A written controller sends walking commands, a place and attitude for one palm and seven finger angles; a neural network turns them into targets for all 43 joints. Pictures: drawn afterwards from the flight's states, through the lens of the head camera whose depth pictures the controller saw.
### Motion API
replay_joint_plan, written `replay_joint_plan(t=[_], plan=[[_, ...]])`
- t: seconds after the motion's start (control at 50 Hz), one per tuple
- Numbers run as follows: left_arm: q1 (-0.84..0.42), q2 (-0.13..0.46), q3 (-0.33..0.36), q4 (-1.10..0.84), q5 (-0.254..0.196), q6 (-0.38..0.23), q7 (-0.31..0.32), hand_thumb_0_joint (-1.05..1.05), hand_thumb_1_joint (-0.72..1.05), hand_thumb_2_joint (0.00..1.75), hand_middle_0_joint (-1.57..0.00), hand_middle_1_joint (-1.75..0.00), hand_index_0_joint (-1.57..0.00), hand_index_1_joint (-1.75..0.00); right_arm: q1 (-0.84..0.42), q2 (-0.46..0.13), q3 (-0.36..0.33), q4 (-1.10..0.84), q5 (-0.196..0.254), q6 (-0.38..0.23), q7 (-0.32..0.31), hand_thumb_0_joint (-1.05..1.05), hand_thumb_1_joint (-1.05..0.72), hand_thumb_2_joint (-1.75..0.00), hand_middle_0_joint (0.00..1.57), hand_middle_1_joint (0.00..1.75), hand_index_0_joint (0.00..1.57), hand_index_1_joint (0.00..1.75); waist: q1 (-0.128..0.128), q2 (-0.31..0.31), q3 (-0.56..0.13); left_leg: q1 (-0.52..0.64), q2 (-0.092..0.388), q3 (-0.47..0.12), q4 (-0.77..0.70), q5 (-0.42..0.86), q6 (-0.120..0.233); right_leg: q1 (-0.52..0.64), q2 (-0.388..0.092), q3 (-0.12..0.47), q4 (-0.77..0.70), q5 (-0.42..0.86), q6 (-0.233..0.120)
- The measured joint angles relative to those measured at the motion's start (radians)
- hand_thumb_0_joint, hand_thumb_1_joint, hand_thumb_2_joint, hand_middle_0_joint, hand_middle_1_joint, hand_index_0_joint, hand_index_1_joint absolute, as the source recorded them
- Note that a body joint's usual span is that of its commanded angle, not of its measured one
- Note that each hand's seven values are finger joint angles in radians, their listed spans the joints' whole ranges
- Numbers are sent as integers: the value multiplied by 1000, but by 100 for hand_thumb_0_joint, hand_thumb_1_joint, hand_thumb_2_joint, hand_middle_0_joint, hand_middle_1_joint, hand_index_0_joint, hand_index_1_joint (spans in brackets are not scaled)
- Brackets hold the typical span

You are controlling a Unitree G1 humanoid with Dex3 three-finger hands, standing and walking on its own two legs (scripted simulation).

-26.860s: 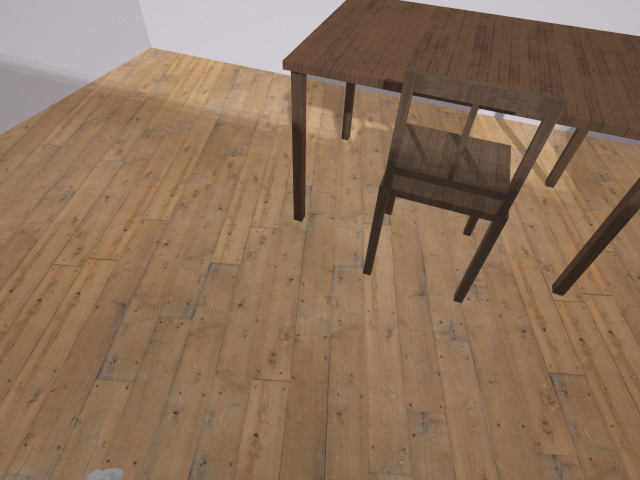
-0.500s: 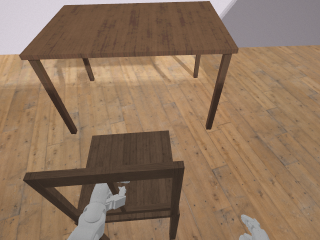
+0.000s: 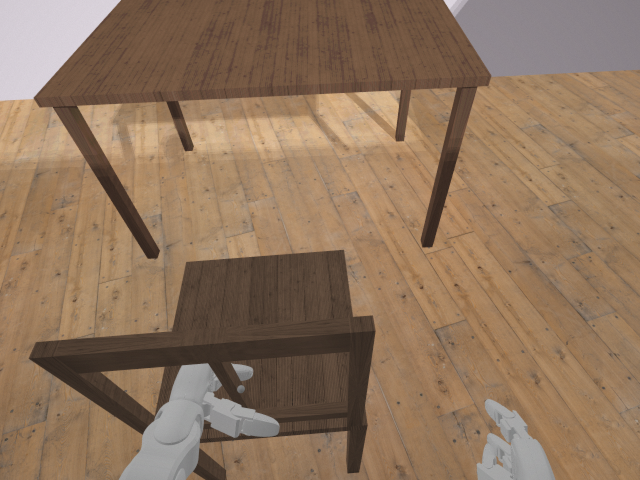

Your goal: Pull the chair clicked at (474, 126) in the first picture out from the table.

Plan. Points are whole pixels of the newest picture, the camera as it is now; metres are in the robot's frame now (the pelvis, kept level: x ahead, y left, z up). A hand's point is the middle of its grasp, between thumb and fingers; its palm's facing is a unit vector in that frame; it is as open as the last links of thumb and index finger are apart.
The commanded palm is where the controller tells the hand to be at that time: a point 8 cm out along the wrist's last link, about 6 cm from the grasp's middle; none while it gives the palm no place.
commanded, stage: open the thumb and straighten the fingers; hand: left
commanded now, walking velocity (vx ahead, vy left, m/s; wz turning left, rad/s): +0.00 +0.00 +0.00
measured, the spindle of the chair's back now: (235, 389) +0.26 +0.14 -0.08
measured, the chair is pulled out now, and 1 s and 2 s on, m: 0.60 0.60 0.60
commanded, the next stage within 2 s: draw the fingers out of the gap in 0.30 s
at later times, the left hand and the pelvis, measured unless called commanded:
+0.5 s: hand (225, 406) +0.23 +0.14 -0.04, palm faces -0.04 -0.98 -0.17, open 17.4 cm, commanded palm +0.20 +0.18 -0.02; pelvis +0.01 +0.00 -0.01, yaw +1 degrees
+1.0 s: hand out of the picture +0.14 +0.13 -0.03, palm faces -0.02 -0.99 -0.16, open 17.5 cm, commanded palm +0.11 +0.17 -0.02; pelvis +0.00 +0.00 -0.03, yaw +2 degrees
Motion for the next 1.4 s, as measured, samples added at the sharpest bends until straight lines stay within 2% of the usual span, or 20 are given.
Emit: replay_joint_plan(t=[0.1, 0.26, 0.4, 0.52, 0.68, 0.88, 1.06, 1.3, 1.32, 1.36, 1.4], plan=[[8, -9, -6, -42, 2, 32, -3, -1, -47, 23, -26, -79, -27, -81, 2, 7, 11, -10, -5, -15, -7, 2, -90, -90, 20, 30, 20, 30, 7, 4, -14, -25, -3, -4, 31, -19, 0, -23, -4, -4, 31, -22, 0], [86, 10, 10, -134, 4, 66, -15, -1, -53, 21, -10, -29, -10, -29, 21, 9, 18, -38, -10, -16, -14, 2, -90, -90, 20, 30, 20, 30, 8, -4, -28, -54, -1, -13, 69, -45, -4, -47, -1, -12, 65, -48, -3], [107, 39, 14, -175, -3, 72, -20, -1, -53, 20, -3, -8, -3, -8, 28, -9, 10, -30, -8, -36, -33, 2, -90, -90, 20, 30, 20, 30, 6, 0, -21, -75, -2, -28, 96, -57, -5, -56, -1, -27, 79, -58, -3], [210, 36, 28, -251, -4, 72, -35, -1, -53, 20, -1, -2, -1, -2, 37, 0, -2, -41, -7, -38, -31, 2, -90, -90, 20, 30, 20, 30, -1, -7, -43, -86, -1, -20, 103, -65, -3, -71, -2, -19, 89, -64, -2], [405, 34, -20, -408, 21, 61, -13, -1, -53, 20, 0, 0, 0, 0, 40, 19, -10, -67, -9, -53, -42, 2, -90, -90, 20, 30, 20, 30, 9, -6, -55, -109, -5, -30, 144, -85, 0, -84, -5, -28, 118, -83, 1], [514, 27, -65, -508, 52, 51, -9, -1, -54, 20, 0, 0, 0, 0, 18, 42, 0, -90, -11, -58, -51, 2, -90, -90, 20, 30, 20, 30, 26, -3, -69, -146, -12, -42, 199, -102, 3, -112, -11, -39, 165, -101, 3], [603, 26, -77, -578, 67, 64, -11, -1, -54, 20, 0, 0, 0, 0, 20, 55, 1, -120, -7, -42, -54, 2, -90, -90, 21, 30, 20, 30, 30, -2, -84, -169, -8, -44, 233, -113, 2, -133, -7, -40, 195, -110, 2], [734, 27, -88, -657, 83, 41, -17, -1, -54, 20, 0, 0, 0, 0, 36, 57, -20, -132, 0, -35, -64, 2, -90, -90, 20, 30, 20, 30, 34, -1, -96, -207, -4, -47, 277, -128, 1, -168, -2, -42, 234, -122, 0], [745, 22, -81, -662, 53, 22, -21, -1, -54, 20, 0, 0, 0, 0, 36, 57, -21, -131, 1, -41, -64, 2, -90, -90, 20, 30, 20, 30, 34, -2, -96, -212, -4, -49, 282, -130, 1, -173, -2, -43, 238, -124, 0], [758, 10, -65, -670, -1, -54, -34, -1, -54, 20, 0, 0, 0, 0, 36, 60, -24, -121, 3, -65, -65, 2, -90, -90, 20, 30, 20, 30, 38, -7, -93, -228, -2, -52, 298, -133, -1, -187, 0, -45, 252, -128, -2], [755, 7, -46, -685, -37, -132, -46, -1, -54, 20, 0, 0, -1, 0, 37, 62, -30, -108, 5, -85, -64, 2, -90, -90, 20, 30, 20, 30, 46, -10, -89, -244, -1, -57, 316, -138, -3, -200, 1, -50, 268, -132, -4]])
